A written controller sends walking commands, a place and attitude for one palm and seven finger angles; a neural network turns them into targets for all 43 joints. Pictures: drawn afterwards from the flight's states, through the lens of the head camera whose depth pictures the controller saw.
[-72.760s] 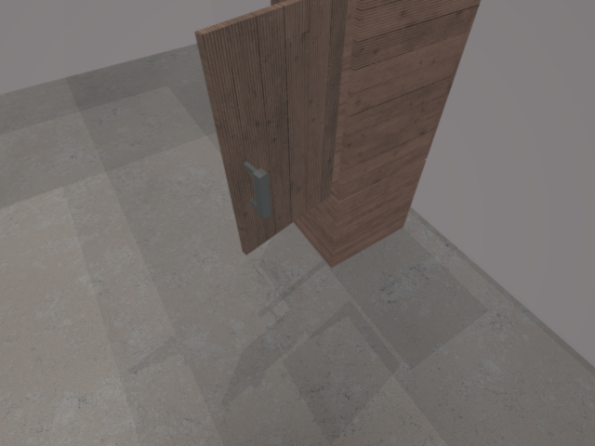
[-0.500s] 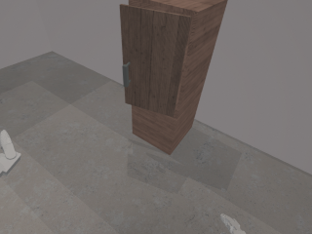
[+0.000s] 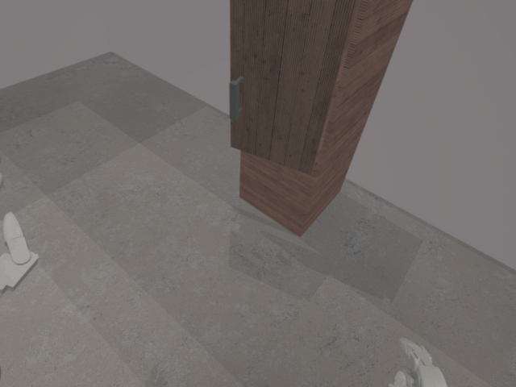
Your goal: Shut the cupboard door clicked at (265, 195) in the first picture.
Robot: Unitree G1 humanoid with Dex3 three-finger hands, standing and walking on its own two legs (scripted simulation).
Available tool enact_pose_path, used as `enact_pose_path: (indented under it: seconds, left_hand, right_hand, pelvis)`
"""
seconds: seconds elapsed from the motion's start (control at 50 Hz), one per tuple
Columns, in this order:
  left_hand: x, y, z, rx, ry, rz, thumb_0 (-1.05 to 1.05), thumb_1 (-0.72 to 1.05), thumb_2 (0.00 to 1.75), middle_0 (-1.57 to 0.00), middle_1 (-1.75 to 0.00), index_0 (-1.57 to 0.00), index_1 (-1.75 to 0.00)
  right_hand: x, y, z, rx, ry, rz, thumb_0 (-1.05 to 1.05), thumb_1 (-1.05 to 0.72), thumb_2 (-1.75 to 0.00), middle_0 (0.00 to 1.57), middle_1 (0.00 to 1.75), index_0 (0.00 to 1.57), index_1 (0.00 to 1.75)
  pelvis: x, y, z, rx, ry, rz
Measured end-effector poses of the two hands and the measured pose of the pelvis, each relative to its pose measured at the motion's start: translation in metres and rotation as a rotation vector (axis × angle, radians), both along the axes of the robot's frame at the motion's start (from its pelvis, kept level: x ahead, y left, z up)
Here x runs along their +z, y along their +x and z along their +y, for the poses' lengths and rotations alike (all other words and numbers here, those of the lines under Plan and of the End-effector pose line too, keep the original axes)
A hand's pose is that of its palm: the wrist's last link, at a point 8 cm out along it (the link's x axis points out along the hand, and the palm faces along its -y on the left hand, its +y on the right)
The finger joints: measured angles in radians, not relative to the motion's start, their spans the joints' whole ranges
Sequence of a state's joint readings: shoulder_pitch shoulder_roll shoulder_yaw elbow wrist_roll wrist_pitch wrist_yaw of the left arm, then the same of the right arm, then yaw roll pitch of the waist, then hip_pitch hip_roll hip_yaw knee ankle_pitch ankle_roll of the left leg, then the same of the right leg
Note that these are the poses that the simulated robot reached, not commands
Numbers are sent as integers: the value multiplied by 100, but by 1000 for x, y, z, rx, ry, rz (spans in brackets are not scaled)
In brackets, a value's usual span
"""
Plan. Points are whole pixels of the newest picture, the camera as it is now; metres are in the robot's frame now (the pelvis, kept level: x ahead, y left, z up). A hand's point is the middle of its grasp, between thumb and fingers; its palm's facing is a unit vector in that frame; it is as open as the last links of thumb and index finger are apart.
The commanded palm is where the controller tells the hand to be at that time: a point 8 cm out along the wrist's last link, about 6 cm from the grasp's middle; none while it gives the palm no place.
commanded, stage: stop stepping back and stand still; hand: left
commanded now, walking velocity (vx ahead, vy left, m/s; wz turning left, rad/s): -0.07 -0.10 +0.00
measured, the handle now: (237, 97) +0.99 +0.11 -0.09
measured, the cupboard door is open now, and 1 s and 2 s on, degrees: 14 14 14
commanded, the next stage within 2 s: let the arm hang, fingers relaxed in 0.28 s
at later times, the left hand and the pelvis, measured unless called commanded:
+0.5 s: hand (59, 341) +0.17 +0.28 +0.01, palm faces +0.17 -0.87 -0.46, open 7.4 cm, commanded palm none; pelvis -0.03 +0.03 +0.00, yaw +0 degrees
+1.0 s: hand out of the picture -0.08 +0.26 -0.16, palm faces +0.02 -0.96 -0.29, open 7.3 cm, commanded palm none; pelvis -0.06 +0.04 +0.01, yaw +0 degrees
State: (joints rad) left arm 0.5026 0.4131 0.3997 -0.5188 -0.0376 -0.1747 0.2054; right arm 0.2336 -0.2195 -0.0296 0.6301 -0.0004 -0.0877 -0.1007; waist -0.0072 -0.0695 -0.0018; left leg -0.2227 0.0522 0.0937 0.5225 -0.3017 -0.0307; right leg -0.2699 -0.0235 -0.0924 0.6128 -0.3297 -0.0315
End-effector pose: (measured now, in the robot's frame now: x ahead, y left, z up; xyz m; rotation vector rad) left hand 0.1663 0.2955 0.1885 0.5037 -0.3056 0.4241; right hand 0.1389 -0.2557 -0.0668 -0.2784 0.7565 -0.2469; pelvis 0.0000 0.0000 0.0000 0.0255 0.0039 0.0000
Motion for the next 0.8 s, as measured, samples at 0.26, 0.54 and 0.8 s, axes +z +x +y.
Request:
enact_pose_path:
  seconds: [0.26, 0.54, 0.8]
  left_hand:
    - [0, 4, 7, -23, 70, 144, 1, 89, 90, -21, -30, -21, -30]
    - [-200, -41, 13, 4, -266, 909, 0, 90, 90, -20, -30, -20, -30]
    - [-331, -205, -22, 128, -602, 1528, -2, 98, 90, -21, -30, -21, -30]
  right_hand:
    - [-11, 12, 41, 28, 148, -1, 1, -90, -90, 21, 30, 20, 30]
    - [-40, -29, 26, 99, 106, 120, 1, -91, -90, 21, 30, 20, 30]
    - [-51, -184, 41, -21, 88, 605, 0, -91, -90, 20, 30, 20, 30]
  pelvis:
    - [3, 5, 8, -6, -33, 24]
    - [-4, -40, 33, 6, -28, 0]
    - [4, -59, 34, 24, -40, -18]
